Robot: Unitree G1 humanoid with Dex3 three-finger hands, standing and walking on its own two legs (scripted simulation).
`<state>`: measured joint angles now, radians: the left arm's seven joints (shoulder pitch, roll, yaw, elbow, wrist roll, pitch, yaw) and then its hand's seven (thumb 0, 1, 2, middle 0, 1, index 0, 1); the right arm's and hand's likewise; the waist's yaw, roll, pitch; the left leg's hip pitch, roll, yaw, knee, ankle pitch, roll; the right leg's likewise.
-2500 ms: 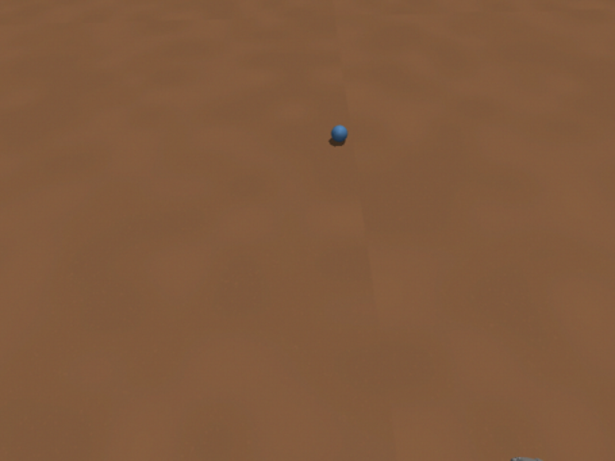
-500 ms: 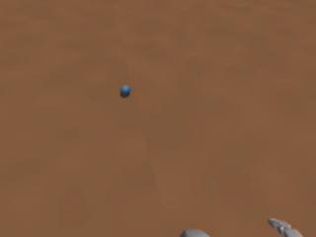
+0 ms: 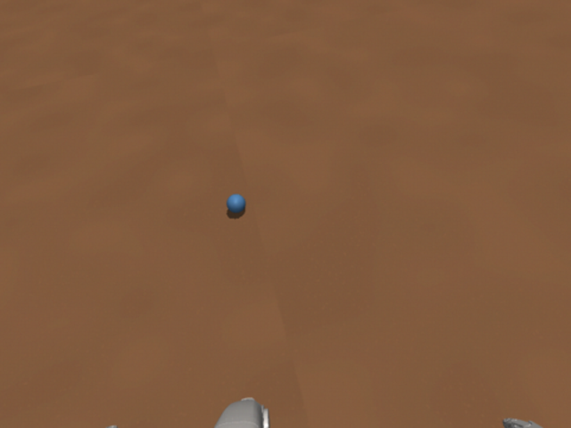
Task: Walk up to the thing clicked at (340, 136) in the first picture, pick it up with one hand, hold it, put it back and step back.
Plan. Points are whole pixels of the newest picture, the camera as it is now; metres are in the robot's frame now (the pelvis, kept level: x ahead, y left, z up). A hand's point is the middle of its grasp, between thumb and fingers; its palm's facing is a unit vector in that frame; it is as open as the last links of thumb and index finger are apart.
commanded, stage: walk up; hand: left
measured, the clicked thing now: (236, 203) +1.12 +0.30 -0.73
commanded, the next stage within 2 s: none
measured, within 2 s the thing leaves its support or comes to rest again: neither
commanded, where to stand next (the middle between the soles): +0.76 +0.07 m, yaw +0 degrees
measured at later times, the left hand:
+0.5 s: hand (128, 345) +0.28 +0.33 -0.14, palm faces -0.07 -0.94 -0.34, open 7.3 cm
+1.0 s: hand (150, 262) +0.45 +0.31 -0.13, palm faces +0.00 -0.92 -0.40, open 7.3 cm
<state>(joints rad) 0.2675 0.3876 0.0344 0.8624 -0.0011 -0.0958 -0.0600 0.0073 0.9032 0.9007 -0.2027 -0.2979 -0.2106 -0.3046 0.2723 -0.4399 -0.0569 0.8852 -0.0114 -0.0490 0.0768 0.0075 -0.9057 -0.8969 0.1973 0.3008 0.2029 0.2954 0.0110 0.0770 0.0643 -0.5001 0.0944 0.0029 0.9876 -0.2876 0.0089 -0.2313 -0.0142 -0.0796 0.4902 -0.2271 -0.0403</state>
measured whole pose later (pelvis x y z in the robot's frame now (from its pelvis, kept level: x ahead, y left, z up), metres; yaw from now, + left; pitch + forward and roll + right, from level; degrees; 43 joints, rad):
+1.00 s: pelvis +0.41 +0.03 +0.00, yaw +1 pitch -2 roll -1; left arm 0.33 0.42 0.04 0.86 0.01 -0.09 -0.05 0.01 0.90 0.90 -0.20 -0.30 -0.21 -0.30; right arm 0.27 -0.43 -0.07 0.89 -0.03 -0.03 0.09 0.01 -0.91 -0.90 0.20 0.30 0.20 0.30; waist 0.03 0.04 0.06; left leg -0.47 0.10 0.02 0.69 -0.23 0.00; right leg -0.18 -0.05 -0.11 0.51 -0.29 -0.02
